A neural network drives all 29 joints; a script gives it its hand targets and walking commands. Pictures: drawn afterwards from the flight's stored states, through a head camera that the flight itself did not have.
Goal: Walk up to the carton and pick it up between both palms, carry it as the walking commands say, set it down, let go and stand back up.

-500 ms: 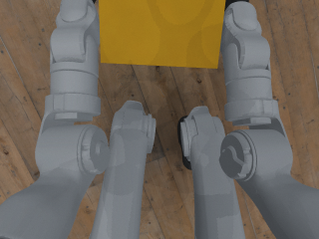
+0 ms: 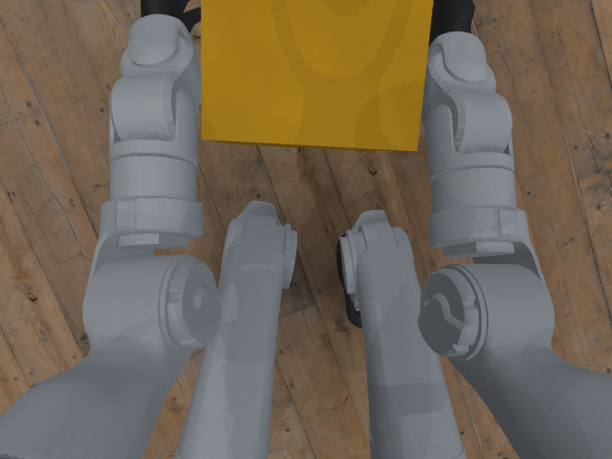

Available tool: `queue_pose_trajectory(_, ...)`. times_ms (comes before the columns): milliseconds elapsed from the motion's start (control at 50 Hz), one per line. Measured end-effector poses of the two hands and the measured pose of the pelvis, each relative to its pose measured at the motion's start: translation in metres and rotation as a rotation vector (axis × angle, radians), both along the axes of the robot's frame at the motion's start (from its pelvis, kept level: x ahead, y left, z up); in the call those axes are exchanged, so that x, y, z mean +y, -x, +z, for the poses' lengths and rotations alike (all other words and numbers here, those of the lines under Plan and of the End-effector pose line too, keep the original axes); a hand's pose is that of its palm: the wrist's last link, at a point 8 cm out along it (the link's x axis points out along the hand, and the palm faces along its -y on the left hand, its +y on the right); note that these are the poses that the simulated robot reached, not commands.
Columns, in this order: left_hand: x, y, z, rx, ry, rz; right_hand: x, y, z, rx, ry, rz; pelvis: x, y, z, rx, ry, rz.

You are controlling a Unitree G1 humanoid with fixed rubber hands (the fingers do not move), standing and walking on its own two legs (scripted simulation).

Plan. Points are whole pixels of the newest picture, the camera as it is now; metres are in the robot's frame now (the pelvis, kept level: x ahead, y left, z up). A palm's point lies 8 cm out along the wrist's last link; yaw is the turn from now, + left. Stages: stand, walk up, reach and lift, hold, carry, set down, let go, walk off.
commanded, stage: reach and lift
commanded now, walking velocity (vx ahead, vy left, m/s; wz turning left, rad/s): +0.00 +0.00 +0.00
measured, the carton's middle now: (303, 46) +0.53 +0.04 -0.15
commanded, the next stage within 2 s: none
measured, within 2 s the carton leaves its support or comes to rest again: neither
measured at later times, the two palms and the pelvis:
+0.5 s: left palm (151, 4) +0.50 +0.16 -0.02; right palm (491, 22) +0.51 -0.10 -0.02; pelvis +0.00 +0.00 +0.05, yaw +0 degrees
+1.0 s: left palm out of the picture +0.48 +0.15 +0.05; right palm (563, 5) +0.49 -0.11 +0.05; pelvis +0.01 +0.00 +0.11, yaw +0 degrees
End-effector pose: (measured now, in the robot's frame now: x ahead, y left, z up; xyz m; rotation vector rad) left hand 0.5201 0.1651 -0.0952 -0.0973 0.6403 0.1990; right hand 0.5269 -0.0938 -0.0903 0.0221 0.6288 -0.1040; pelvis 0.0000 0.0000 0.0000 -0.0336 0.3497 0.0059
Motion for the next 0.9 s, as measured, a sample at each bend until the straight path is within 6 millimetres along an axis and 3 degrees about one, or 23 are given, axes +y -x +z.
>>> queue_pose_trajectory(900,-0.012,0.034,0.128,-0.014,-0.01,-0.001,-0.012,0.034,0.127,-0.013,0.009,0.006,-0.004,-0.006,0.096,-0.153,-0.023,-0.001)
